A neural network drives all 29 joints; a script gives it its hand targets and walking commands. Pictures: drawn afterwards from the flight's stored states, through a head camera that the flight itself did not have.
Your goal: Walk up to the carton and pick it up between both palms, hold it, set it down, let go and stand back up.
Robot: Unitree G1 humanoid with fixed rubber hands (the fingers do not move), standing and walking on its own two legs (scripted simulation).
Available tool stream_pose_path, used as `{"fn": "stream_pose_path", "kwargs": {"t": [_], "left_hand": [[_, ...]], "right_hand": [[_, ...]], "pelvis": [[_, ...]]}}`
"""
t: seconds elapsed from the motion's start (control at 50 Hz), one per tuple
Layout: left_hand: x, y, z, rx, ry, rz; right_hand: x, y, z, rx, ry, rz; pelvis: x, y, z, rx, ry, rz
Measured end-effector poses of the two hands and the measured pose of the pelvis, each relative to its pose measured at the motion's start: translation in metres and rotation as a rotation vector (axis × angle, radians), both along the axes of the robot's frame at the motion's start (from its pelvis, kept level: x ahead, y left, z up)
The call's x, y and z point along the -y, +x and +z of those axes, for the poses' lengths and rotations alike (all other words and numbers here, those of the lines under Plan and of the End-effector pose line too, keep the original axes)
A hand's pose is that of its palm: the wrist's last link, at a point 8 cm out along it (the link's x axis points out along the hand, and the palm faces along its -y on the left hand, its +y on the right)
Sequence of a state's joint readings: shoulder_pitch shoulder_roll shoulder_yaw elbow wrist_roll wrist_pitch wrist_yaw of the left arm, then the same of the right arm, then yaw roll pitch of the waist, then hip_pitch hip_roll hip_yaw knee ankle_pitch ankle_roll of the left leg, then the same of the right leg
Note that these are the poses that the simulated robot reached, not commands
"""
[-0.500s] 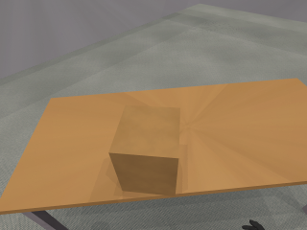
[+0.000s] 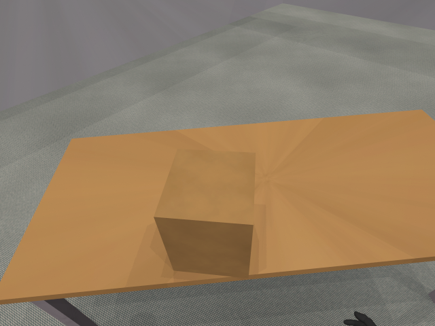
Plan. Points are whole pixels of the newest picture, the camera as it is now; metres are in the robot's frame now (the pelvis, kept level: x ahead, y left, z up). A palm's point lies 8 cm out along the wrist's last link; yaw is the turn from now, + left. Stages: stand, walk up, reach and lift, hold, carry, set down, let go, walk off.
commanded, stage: stand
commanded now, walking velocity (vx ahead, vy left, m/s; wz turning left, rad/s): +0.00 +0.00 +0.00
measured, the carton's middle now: (213, 213) +0.44 +0.05 -0.09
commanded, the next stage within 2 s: none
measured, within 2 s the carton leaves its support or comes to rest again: neither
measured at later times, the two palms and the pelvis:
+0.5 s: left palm out of the picture +0.08 +0.29 -0.11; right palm out of the picture +0.13 -0.26 -0.11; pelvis +0.00 +0.00 +0.00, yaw +0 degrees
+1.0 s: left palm out of the picture +0.08 +0.29 -0.11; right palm out of the picture +0.13 -0.26 -0.11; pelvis +0.00 +0.00 +0.00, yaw +0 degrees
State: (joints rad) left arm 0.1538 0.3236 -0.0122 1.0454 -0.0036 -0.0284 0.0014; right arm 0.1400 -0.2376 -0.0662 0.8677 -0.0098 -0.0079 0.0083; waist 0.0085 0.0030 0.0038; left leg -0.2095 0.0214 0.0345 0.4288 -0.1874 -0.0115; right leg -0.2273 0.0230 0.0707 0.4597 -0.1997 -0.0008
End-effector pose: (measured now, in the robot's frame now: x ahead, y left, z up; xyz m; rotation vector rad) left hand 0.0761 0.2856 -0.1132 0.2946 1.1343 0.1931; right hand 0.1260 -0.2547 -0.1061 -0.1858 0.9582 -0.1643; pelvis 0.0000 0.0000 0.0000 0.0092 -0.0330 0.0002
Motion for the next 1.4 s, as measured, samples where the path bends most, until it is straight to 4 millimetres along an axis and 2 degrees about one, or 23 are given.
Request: {"fn": "stream_pose_path", "kwargs": {"t": [1.4], "left_hand": [[-0.0004, 0.0073, 0.0016, -0.013, 0.004, -0.004]], "right_hand": [[0.0007, 0.0022, -0.0031, -0.023, 0.003, -0.001]], "pelvis": [[0.0002, 0.0055, 0.0009, -0.012, 0.000, 0.000]]}}
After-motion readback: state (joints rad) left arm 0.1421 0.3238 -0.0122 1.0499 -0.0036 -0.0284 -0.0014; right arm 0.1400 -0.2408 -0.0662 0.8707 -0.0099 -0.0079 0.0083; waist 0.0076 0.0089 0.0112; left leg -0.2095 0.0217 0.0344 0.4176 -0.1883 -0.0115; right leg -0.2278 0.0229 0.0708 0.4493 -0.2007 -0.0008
